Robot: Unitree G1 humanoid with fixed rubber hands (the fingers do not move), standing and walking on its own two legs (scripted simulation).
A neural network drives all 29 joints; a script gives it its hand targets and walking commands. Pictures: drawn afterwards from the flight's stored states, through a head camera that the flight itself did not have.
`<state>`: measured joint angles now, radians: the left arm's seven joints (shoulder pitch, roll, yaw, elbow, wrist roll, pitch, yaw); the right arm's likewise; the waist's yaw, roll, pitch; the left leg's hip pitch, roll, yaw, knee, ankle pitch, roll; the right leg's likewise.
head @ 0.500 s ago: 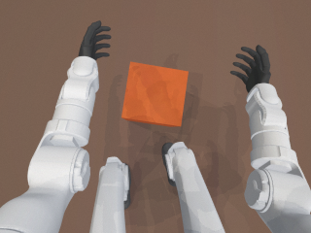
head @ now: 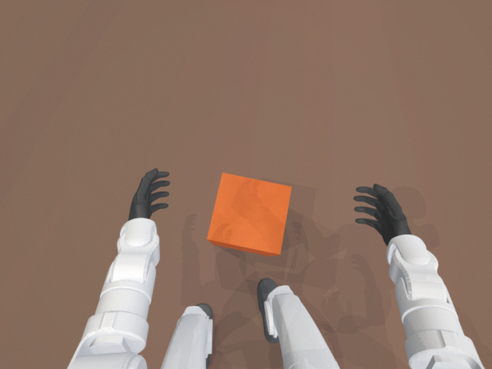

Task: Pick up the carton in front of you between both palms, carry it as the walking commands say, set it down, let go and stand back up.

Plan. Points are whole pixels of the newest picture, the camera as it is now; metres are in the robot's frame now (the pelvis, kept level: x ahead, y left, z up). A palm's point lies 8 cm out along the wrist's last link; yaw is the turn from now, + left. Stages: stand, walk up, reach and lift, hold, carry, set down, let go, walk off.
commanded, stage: let go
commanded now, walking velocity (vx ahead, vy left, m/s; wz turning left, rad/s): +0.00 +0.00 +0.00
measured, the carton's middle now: (248, 218) +0.40 -0.06 -0.58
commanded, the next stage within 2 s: stand in 0.96 s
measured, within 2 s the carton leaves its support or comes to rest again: neither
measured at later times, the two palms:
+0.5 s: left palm (44, 304) +0.25 +0.24 -0.01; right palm (409, 297) +0.20 -0.21 +0.00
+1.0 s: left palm (31, 328) +0.22 +0.25 -0.01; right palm (422, 295) +0.20 -0.23 +0.00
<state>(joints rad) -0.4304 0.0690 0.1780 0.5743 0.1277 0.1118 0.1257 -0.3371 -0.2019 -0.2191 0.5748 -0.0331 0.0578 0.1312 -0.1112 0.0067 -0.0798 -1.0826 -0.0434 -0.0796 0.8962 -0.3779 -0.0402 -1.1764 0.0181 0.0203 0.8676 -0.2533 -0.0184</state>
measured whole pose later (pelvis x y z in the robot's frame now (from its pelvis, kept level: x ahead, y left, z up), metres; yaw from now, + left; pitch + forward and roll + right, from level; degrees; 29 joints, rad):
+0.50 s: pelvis +0.06 +0.02 +0.07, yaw -2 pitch +4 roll -1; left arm 0.17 0.19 0.06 0.48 0.03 0.02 -0.02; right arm 0.24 -0.21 -0.03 0.42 0.02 0.03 0.07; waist -0.03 0.00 0.03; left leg -0.22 -0.01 -0.06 0.47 -0.32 0.01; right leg -0.31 0.03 0.04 0.44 -0.20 0.01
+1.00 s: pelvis +0.06 +0.03 +0.06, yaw -3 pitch -2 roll -1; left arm 0.23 0.21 0.01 0.52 0.02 0.05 -0.01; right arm 0.23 -0.25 -0.03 0.43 -0.03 0.14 0.01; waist 0.00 0.03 0.02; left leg -0.10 0.00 -0.03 0.50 -0.37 0.00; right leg -0.21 0.03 0.06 0.48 -0.24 0.02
